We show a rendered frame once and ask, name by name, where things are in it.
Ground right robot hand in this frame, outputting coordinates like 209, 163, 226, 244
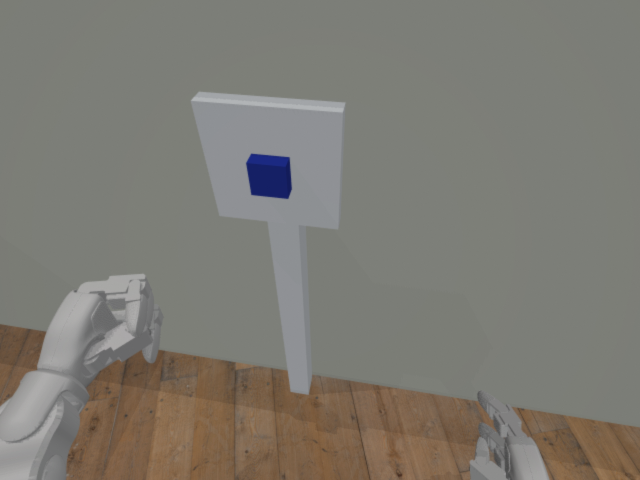
470, 390, 550, 480

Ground button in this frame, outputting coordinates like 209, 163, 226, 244
246, 154, 292, 199

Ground left robot hand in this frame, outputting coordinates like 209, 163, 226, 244
37, 274, 164, 388

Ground panel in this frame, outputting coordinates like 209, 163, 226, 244
191, 92, 346, 395

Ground left robot forearm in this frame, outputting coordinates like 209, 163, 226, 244
0, 369, 90, 480

